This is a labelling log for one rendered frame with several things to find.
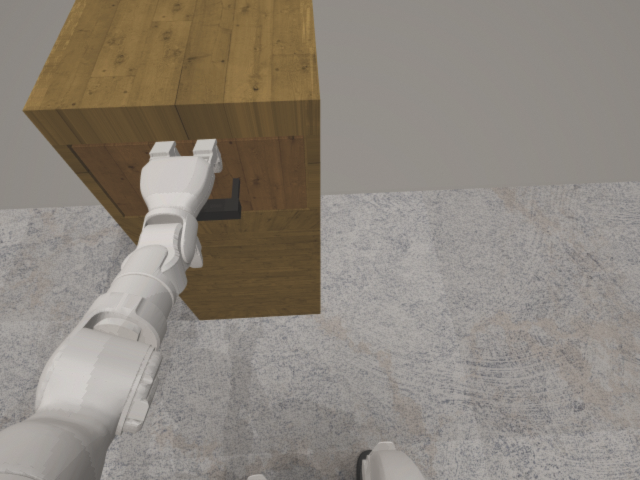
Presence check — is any right robot shin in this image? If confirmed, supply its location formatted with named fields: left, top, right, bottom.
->
left=369, top=442, right=396, bottom=456

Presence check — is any drawer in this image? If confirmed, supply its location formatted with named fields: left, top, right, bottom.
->
left=72, top=135, right=307, bottom=216

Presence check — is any right robot thigh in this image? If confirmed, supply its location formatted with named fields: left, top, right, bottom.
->
left=362, top=450, right=426, bottom=480

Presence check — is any cabinet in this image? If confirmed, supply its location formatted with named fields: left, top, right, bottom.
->
left=22, top=0, right=321, bottom=320

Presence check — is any handle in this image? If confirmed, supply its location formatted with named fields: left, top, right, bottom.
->
left=196, top=178, right=241, bottom=221

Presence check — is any left robot upper arm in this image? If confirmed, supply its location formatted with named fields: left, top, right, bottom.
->
left=0, top=328, right=163, bottom=480

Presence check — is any robot left hand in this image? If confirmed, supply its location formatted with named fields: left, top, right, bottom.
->
left=140, top=139, right=223, bottom=268

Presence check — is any left robot forearm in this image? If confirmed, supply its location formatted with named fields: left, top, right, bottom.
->
left=35, top=207, right=198, bottom=412

